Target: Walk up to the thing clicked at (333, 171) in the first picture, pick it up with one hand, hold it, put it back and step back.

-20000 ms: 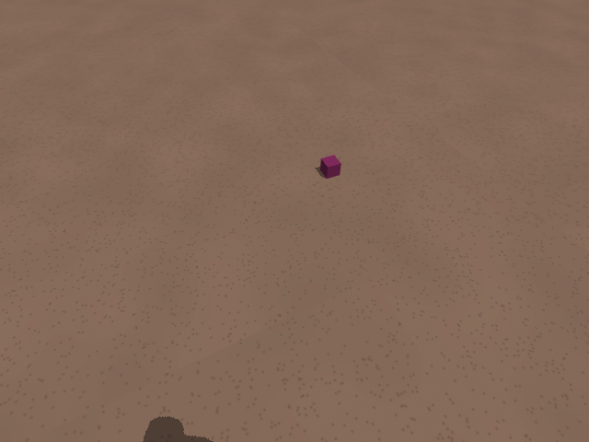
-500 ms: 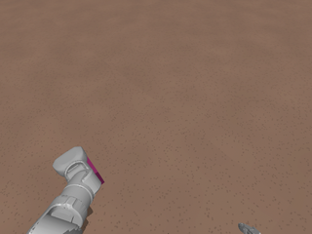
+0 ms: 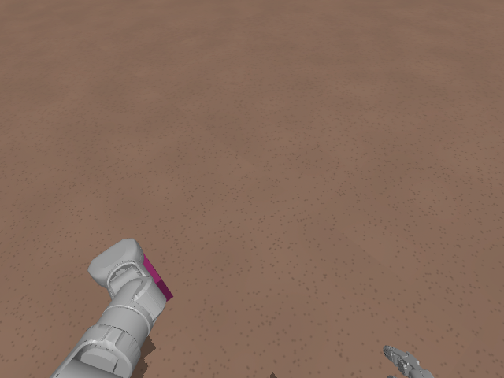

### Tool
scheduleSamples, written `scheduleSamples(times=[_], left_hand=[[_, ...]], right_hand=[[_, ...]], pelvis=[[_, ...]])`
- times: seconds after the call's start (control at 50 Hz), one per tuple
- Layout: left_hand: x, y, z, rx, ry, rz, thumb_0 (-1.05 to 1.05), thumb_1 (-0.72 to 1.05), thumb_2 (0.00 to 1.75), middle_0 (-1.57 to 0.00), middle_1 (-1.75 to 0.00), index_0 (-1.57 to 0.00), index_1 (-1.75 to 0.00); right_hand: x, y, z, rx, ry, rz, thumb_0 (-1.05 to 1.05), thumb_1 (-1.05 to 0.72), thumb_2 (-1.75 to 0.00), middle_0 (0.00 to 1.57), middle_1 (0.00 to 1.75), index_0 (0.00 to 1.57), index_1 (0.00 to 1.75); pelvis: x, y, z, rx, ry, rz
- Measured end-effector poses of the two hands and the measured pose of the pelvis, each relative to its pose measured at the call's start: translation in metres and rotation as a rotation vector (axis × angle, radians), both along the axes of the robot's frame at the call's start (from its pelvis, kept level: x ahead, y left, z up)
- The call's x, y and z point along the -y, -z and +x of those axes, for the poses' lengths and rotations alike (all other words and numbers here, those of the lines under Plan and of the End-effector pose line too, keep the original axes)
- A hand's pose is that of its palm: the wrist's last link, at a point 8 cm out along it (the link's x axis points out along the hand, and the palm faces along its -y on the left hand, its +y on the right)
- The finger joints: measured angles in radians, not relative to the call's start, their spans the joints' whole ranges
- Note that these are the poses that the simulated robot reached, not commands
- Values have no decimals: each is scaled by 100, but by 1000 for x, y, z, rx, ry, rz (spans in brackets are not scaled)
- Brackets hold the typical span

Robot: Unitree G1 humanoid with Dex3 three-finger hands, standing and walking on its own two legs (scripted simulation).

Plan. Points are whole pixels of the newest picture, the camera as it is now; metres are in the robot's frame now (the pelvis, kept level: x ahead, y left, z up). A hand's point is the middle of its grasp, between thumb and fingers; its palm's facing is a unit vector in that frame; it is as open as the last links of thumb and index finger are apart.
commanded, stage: hold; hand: left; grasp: from above
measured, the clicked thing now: (140, 286) +0.32 +0.24 -0.07
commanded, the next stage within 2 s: crouch in 0.66 s
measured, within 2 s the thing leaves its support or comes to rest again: neither
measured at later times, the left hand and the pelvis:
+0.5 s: hand (136, 289) +0.29 +0.23 -0.04, palm faces -0.30 -0.31 -0.90, open 10.2 cm; pelvis +0.00 +0.00 +0.00, yaw +0 degrees
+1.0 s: hand (142, 295) +0.29 +0.23 -0.06, palm faces -0.35 -0.31 -0.88, open 10.1 cm; pelvis +0.00 +0.00 +0.00, yaw +0 degrees
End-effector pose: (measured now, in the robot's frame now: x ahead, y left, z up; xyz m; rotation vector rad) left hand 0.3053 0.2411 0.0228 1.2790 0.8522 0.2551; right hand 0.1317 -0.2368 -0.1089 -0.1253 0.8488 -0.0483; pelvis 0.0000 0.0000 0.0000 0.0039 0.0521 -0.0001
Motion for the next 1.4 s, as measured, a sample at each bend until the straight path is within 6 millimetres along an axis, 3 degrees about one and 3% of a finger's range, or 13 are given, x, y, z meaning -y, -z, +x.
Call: scheduleSamples(times=[0.3,0.9,1.06,1.18,1.28,1.4], left_hand=[[4,-2,-7,-10,0,-6,-1,3,41,-65,-53,-68,-54],[7,5,-1,-26,-9,4,-1,3,41,-65,-54,-69,-52],[8,43,-10,-102,30,10,-1,4,40,-63,-53,-68,-50],[4,80,-10,-128,36,39,0,5,40,-61,-55,-67,-51],[2,123,5,-93,45,64,0,6,40,-61,-55,-67,-51],[6,190,28,-35,48,73,0,4,41,-63,-54,-69,-49]], right_hand=[[-6,-8,17,53,-27,5,1,-92,-90,20,30,20,30],[-6,-4,12,31,-20,7,1,-89,-90,20,30,20,30],[0,-3,3,8,-20,-19,1,-88,-89,20,30,20,30],[12,11,-25,-85,7,-57,1,-88,-89,20,30,20,30],[28,42,-61,-182,23,-112,1,-88,-89,20,30,20,30],[39,102,-107,-298,57,-148,1,-88,-89,20,30,20,30]], pelvis=[[0,-1,-2,13,-4,1],[-1,0,2,-3,-1,-1],[1,3,0,-29,-6,-1],[2,15,-6,-97,-6,-4],[1,47,-18,-212,0,-9],[-1,107,-38,-353,7,-20]])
